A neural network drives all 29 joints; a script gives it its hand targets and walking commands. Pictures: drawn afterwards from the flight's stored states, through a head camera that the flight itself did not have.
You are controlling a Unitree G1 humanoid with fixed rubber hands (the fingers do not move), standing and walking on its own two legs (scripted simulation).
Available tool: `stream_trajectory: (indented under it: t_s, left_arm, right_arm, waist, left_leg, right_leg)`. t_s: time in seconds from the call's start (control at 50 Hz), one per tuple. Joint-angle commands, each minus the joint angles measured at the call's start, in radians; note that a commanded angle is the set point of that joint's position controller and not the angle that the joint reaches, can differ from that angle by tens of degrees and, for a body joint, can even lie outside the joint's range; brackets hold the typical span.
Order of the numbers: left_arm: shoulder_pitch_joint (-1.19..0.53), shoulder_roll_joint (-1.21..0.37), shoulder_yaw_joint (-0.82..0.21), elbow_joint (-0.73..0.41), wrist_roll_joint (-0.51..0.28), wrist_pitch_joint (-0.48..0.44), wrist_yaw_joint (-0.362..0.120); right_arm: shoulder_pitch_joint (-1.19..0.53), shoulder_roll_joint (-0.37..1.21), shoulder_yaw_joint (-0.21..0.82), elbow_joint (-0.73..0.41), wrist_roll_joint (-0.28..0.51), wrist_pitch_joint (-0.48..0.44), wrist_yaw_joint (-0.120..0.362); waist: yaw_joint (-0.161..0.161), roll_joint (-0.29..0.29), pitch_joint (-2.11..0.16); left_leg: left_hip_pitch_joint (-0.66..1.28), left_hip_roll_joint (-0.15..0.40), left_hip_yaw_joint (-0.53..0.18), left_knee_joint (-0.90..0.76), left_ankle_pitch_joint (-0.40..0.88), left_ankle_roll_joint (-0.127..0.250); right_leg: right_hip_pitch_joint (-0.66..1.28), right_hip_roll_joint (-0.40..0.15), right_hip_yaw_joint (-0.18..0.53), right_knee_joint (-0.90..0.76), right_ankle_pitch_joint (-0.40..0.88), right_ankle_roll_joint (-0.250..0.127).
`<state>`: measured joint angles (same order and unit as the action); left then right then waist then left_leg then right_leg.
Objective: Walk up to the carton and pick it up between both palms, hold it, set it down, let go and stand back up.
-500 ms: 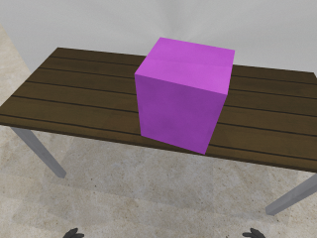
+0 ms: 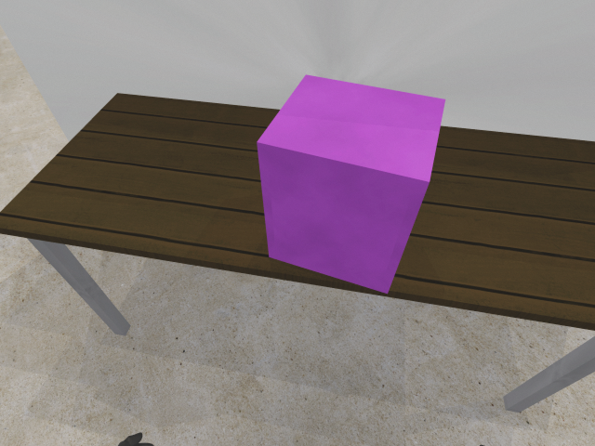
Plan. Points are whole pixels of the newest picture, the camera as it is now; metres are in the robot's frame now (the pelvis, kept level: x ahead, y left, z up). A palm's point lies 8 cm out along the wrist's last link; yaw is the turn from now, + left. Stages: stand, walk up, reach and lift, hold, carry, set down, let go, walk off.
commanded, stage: walk up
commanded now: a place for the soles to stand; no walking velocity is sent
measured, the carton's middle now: (347, 186) +0.54 -0.07 +0.01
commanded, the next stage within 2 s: none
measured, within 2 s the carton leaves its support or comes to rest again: neither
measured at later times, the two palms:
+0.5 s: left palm (61, 413) +0.18 +0.37 -0.11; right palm out of the picture +0.04 -0.15 -0.10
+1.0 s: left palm (98, 332) +0.30 +0.36 -0.11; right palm out of the picture +0.13 -0.14 -0.10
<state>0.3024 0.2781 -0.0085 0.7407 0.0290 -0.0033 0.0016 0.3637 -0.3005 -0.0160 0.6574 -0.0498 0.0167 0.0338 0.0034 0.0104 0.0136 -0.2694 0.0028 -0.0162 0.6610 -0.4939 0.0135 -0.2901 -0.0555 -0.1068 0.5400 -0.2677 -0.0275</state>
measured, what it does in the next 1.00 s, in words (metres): steps to the left, turning right: left foot, then right foot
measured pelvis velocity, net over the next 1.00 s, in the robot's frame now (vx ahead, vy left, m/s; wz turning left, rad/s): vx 0.11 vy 0.13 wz -0.32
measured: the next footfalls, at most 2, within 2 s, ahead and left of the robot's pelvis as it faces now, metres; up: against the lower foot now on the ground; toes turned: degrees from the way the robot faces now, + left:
left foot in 0.28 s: +0.12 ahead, +0.22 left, +0.00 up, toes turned -1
right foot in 0.66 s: +0.17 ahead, -0.01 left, +0.00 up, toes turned -14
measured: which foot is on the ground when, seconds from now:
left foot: up 0.00-0.26, down 0.28-0.70, up 0.72-0.88, down 0.90-1.00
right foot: down 0.00-0.28, up 0.30-0.64, down 0.66-0.94, up 0.96-1.00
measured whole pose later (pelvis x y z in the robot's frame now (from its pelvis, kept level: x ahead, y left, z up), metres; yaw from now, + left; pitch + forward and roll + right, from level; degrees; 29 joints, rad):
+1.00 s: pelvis +0.11 +0.13 -0.01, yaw -18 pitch -3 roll +0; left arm 0.22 0.31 0.03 0.66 0.02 0.08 -0.02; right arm 0.32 -0.28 0.00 0.59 -0.03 0.01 -0.02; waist 0.01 -0.02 0.08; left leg -0.27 0.04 0.06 0.66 -0.33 0.00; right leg -0.41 0.03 0.05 0.84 -0.42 0.00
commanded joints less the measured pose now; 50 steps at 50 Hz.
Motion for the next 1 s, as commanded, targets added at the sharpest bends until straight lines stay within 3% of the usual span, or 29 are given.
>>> stream_trajectory:
  t_s: [0.0, 0.08, 0.16, 0.2, 0.22, 0.24, 0.26, 0.28, 0.3, 0.32, 0.36, 0.38, 0.48, 0.52, 0.56, 0.58, 0.62, 0.64, 0.66, 0.68, 0.72, 0.76, 0.8, 0.86, 0.88, 0.9, 0.92, 0.94, 0.98]
  left_arm:
    - [0.193, 0.24, 0.112, -0.006, 0.042, -0.025, 0.05]
    - [0.091, 0.204, 0.114, 0.0, 0.033, -0.045, 0.049]
    - [0.032, 0.201, 0.124, -0.014, 0.022, -0.038, 0.037]
    - [-0.007, 0.201, 0.121, -0.034, 0.019, -0.02, 0.024]
    - [-0.001, 0.163, 0.107, -0.047, 0.019, -0.011, 0.017]
    - [0.063, 0.08, 0.08, -0.052, 0.015, -0.004, 0.011]
    - [0.1, -0.031, 0.042, -0.093, 0.012, -0.001, 0.01]
    - [0.146, 0.023, 0.064, -0.115, 0.003, 0.012, 0.02]
    - [0.138, 0.096, 0.082, -0.124, 0.008, 0.019, 0.025]
    - [0.14, 0.132, 0.096, -0.111, 0.016, 0.02, 0.021]
    - [0.214, 0.12, 0.094, -0.059, 0.007, 0.014, 0.012]
    - [0.225, 0.107, 0.089, -0.055, 0.005, 0.009, 0.005]
    - [0.101, 0.045, 0.063, -0.119, 0.011, 0.01, -0.005]
    - [0.036, 0.038, 0.06, -0.141, 0.011, 0.013, -0.007]
    - [-0.006, 0.036, 0.062, -0.153, 0.007, 0.018, -0.009]
    - [0.008, 0.053, 0.065, -0.168, 0.012, 0.011, -0.007]
    - [0.073, 0.098, 0.082, -0.149, 0.014, -0.004, -0.002]
    - [0.098, 0.169, 0.1, -0.154, 0.02, -0.008, 0.001]
    - [0.127, 0.219, 0.11, -0.159, 0.014, -0.007, 0.006]
    - [0.131, 0.209, 0.106, -0.137, -0.01, 0.002, 0.014]
    - [0.022, 0.155, 0.086, -0.15, -0.013, 0.016, 0.026]
    - [-0.062, 0.142, 0.076, -0.163, -0.003, 0.027, 0.029]
    - [-0.086, 0.15, 0.074, -0.167, 0.002, 0.036, 0.016]
    - [-0.126, 0.155, 0.064, -0.172, -0.016, 0.047, -0.005]
    - [-0.121, 0.13, 0.052, -0.181, -0.022, 0.046, -0.015]
    - [-0.098, 0.099, 0.042, -0.193, -0.024, 0.049, -0.022]
    - [-0.099, 0.119, 0.059, -0.189, -0.015, 0.058, -0.017]
    - [-0.094, 0.139, 0.073, -0.183, 0.001, 0.065, -0.018]
    - [-0.091, 0.146, 0.081, -0.172, 0.004, 0.061, -0.023]
  right_arm:
    - [-0.024, -0.11, -0.068, -0.124, -0.023, -0.001, 0.027]
    - [0.023, -0.075, -0.083, -0.111, -0.012, -0.006, 0.05]
    - [0.047, -0.049, -0.091, -0.114, 0.005, -0.009, 0.052]
    - [0.145, -0.055, -0.101, -0.08, 0.007, -0.019, 0.03]
    - [0.226, -0.084, -0.114, -0.046, 0.004, -0.025, 0.009]
    - [0.271, -0.132, -0.127, -0.02, -0.002, -0.03, -0.01]
    - [0.304, -0.205, -0.124, -0.034, -0.022, -0.042, -0.026]
    - [0.182, -0.281, -0.121, -0.066, -0.017, -0.04, -0.045]
    - [0.113, -0.293, -0.128, -0.053, 0.008, -0.032, -0.052]
    - [0.069, -0.229, -0.1, -0.035, 0.017, -0.036, -0.048]
    - [0.023, -0.147, -0.067, -0.036, 0.0, -0.042, -0.046]
    - [0.021, -0.127, -0.056, -0.03, -0.003, -0.048, -0.047]
    - [0.071, -0.132, -0.04, -0.02, 0.009, -0.057, -0.047]
    - [0.101, -0.151, -0.044, -0.033, 0.014, -0.045, -0.047]
    - [0.106, -0.167, -0.048, -0.05, 0.018, -0.029, -0.051]
    - [0.079, -0.18, -0.048, -0.057, 0.021, -0.022, -0.052]
    - [0.064, -0.172, -0.038, -0.08, 0.029, -0.017, -0.047]
    - [0.104, -0.131, -0.021, -0.099, 0.037, -0.023, -0.043]
    - [0.137, -0.083, -0.004, -0.116, 0.048, -0.02, -0.043]
    - [0.098, -0.09, -0.011, -0.111, 0.049, 0.002, -0.052]
    - [0.027, -0.091, -0.02, -0.126, 0.039, 0.013, -0.054]
    - [0.055, -0.074, -0.024, -0.115, 0.042, 0.001, -0.051]
    - [0.09, -0.073, -0.027, -0.098, 0.043, -0.014, -0.053]
    - [0.103, -0.086, -0.038, -0.097, 0.036, -0.032, -0.062]
    - [0.097, -0.131, -0.049, -0.113, 0.023, -0.037, -0.066]
    - [0.069, -0.2, -0.065, -0.139, 0.015, -0.038, -0.072]
    - [0.012, -0.253, -0.084, -0.144, 0.018, -0.029, -0.074]
    - [-0.023, -0.238, -0.083, -0.146, 0.016, -0.029, -0.075]
    - [-0.026, -0.189, -0.069, -0.137, 0.014, -0.032, -0.082]
  waist:
    - [0.05, -0.064, 0.15]
    - [0.0, -0.153, 0.049]
    - [-0.029, -0.234, 0.047]
    - [-0.078, -0.181, 0.027]
    - [-0.114, -0.079, 0.015]
    - [-0.126, 0.104, 0.003]
    - [-0.133, 0.313, 0.041]
    - [-0.071, 0.181, 0.123]
    - [-0.05, 0.15, 0.181]
    - [-0.024, 0.12, 0.234]
    - [0.004, 0.105, 0.188]
    - [0.004, 0.102, 0.155]
    - [-0.018, 0.133, 0.082]
    - [-0.045, 0.152, 0.043]
    - [-0.054, 0.153, 0.026]
    - [-0.034, 0.155, 0.035]
    - [0.019, 0.058, -0.031]
    - [0.03, -0.068, -0.115]
    - [0.046, -0.173, -0.181]
    - [0.07, -0.168, -0.17]
    - [0.05, -0.11, -0.023]
    - [0.007, -0.133, 0.023]
    - [0.003, -0.155, -0.022]
    - [-0.022, -0.116, -0.064]
    - [-0.022, -0.062, -0.06]
    - [-0.013, 0.072, -0.035]
    - [-0.023, 0.133, 0.05]
    - [-0.016, 0.132, 0.104]
    - [-0.021, 0.108, 0.11]
  left_leg:
    - [-0.435, 0.094, -0.016, 0.271, -0.009, 0.008]
    - [-0.237, 0.074, 0.021, 0.224, 0.11, -0.034]
    - [-0.02, 0.058, 0.041, 0.088, 0.124, -0.03]
    - [0.158, 0.024, 0.097, -0.029, 0.206, -0.014]
    - [0.257, 0.0, 0.105, -0.095, 0.214, -0.013]
    - [0.299, 0.036, 0.048, -0.177, 0.103, -0.014]
    - [0.208, 0.285, -0.317, -0.371, -0.216, 0.029]
    - [0.043, 0.43, -0.543, -0.49, -0.382, 0.136]
    - [-0.055, 0.443, -0.566, -0.555, -0.446, 0.196]
    - [-0.077, 0.399, -0.487, -0.544, -0.39, 0.19]
    - [-0.021, 0.3, -0.217, -0.459, -0.057, 0.148]
    - [-0.017, 0.279, -0.142, -0.433, 0.1, 0.142]
    - [0.114, 0.279, 0.03, -0.25, 0.79, 0.148]
    - [0.145, 0.28, 0.046, -0.194, 0.862, 0.139]
    - [0.151, 0.29, 0.04, -0.153, 0.82, 0.131]
    - [0.134, 0.295, 0.042, -0.124, 0.825, 0.129]
    - [0.062, 0.253, 0.089, 0.046, 0.743, 0.079]
    - [-0.048, 0.206, 0.119, 0.196, 0.581, 0.032]
    - [-0.148, 0.077, 0.135, 0.385, 0.158, -0.011]
    - [-0.137, 0.035, 0.064, 0.441, -0.181, -0.022]
    - [-0.14, 0.06, 0.012, 0.407, -0.173, -0.021]
    - [-0.099, 0.058, 0.034, 0.216, -0.094, -0.031]
    - [-0.042, 0.028, 0.071, 0.083, 0.002, -0.04]
    - [0.136, 0.025, 0.067, -0.16, 0.298, -0.02]
    - [0.166, 0.112, -0.042, -0.18, 0.289, 0.009]
    - [0.132, 0.302, -0.27, -0.294, 0.226, 0.082]
    - [-0.054, 0.433, -0.357, -0.366, 0.244, 0.197]
    - [-0.099, 0.456, -0.373, -0.361, 0.292, 0.256]
    - [-0.003, 0.39, -0.242, -0.308, 0.526, 0.25]
  right_leg:
    - [0.138, -0.358, 0.583, -0.378, -0.569, -0.201]
    - [0.048, -0.202, 0.314, -0.35, -0.355, -0.133]
    - [-0.13, -0.146, 0.214, -0.303, -0.344, -0.115]
    - [-0.227, -0.114, 0.191, -0.178, -0.395, -0.101]
    - [-0.282, -0.063, 0.171, -0.016, -0.428, -0.074]
    - [-0.338, 0.019, 0.103, 0.221, -0.452, -0.04]
    - [-0.431, 0.112, 0.11, 0.516, -0.445, 0.009]
    - [-0.445, 0.083, 0.224, 0.589, -0.343, 0.019]
    - [-0.429, 0.033, 0.247, 0.638, -0.276, 0.017]
    - [-0.429, 0.022, 0.249, 0.644, -0.197, 0.028]
    - [-0.347, 0.016, 0.227, 0.543, -0.101, 0.047]
    - [-0.289, 0.027, 0.217, 0.525, -0.078, 0.051]
    - [-0.204, 0.042, 0.13, 0.299, -0.01, 0.044]
    - [-0.16, 0.06, 0.085, 0.236, -0.012, 0.037]
    - [-0.122, 0.072, 0.067, 0.167, -0.013, 0.024]
    - [-0.076, 0.074, 0.07, 0.096, 0.025, 0.008]
    - [0.125, 0.059, 0.108, -0.061, 0.244, -0.037]
    - [0.277, -0.057, 0.28, -0.014, 0.453, -0.103]
    - [0.351, -0.228, 0.523, -0.03, 0.607, -0.236]
    - [0.235, -0.292, 0.596, -0.11, 0.498, -0.34]
    - [0.065, -0.203, 0.459, -0.152, 0.287, -0.29]
    - [0.001, -0.12, 0.351, -0.111, 0.382, -0.217]
    - [0.02, -0.08, 0.325, -0.063, 0.422, -0.193]
    - [-0.073, -0.035, 0.293, 0.035, 0.301, -0.124]
    - [-0.146, -0.01, 0.283, 0.079, 0.208, -0.072]
    - [-0.207, 0.064, 0.217, 0.198, 0.018, -0.005]
    - [-0.152, 0.094, 0.154, 0.337, -0.232, 0.03]
    - [-0.154, 0.055, 0.184, 0.45, -0.262, 0.037]
    - [-0.234, 0.042, 0.201, 0.5, -0.26, 0.047]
